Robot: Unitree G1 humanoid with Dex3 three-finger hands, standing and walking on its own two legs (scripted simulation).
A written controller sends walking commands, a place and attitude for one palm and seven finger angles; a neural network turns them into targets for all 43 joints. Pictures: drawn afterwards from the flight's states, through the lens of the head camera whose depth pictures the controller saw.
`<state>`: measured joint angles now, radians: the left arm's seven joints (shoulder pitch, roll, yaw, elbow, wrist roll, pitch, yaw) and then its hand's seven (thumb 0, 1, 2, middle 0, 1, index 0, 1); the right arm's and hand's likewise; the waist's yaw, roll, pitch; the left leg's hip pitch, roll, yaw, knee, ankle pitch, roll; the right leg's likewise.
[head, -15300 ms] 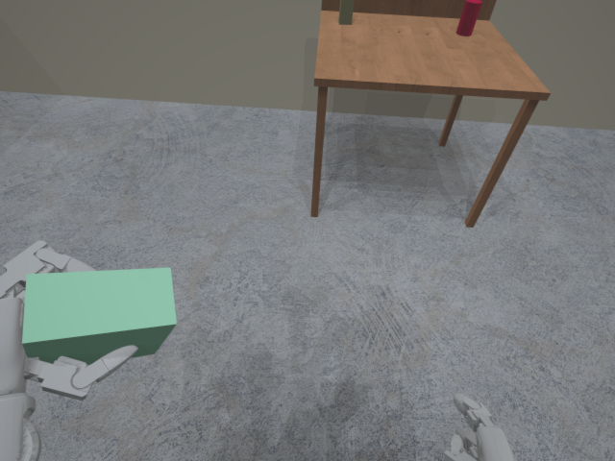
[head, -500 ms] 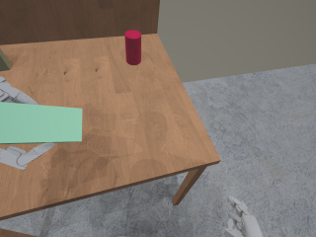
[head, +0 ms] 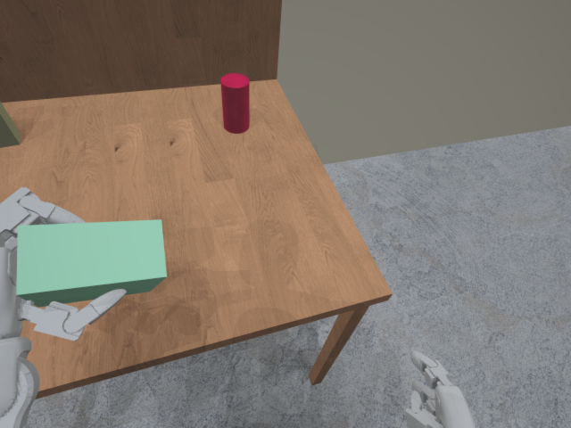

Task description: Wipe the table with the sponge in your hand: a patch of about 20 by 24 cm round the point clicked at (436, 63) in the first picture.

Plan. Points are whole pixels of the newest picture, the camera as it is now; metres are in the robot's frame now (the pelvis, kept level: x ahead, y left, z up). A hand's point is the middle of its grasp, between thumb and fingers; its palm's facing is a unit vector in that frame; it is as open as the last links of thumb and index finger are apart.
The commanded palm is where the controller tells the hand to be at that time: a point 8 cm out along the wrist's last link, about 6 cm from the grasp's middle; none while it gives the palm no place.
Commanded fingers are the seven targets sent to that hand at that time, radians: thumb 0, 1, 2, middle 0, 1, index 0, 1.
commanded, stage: come to a stop and stand still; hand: left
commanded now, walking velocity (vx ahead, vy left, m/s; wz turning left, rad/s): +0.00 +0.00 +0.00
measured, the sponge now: (116, 263) +0.24 +0.22 +0.14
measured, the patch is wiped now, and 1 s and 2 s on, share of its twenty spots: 0.00 0.00 0.00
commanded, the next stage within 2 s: look again from close up in 0.30 s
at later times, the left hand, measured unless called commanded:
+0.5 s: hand (71, 263) +0.23 +0.26 +0.16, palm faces +0.38 -0.87 -0.32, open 9.9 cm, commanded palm +0.17 +0.29 +0.18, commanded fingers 0.00 0.10 1.30 -1.20 -1.60 -1.20 -1.60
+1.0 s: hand (60, 229) +0.26 +0.28 +0.17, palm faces +0.39 -0.80 -0.45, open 9.9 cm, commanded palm +0.18 +0.29 +0.17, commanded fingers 0.00 0.10 1.30 -1.20 -1.60 -1.20 -1.60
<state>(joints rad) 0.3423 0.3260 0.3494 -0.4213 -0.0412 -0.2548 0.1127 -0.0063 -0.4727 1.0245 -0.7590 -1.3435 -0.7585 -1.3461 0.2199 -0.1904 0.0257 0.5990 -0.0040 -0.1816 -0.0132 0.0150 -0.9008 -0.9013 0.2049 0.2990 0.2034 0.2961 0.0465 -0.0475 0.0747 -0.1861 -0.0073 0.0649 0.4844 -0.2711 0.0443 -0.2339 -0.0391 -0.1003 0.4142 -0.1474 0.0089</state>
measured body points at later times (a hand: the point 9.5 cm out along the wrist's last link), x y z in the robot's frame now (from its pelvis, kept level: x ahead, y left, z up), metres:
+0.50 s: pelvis +0.01 +0.01 +0.00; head +0.03 +0.04 +0.45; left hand +0.20 +0.30 +0.17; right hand +0.19 -0.22 -0.06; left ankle +0.00 +0.08 -0.74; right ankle +0.05 -0.13 -0.74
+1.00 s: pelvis +0.01 +0.00 +0.00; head +0.02 +0.00 +0.45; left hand +0.23 +0.32 +0.20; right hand +0.20 -0.22 -0.09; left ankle +0.00 +0.08 -0.74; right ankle +0.03 -0.13 -0.74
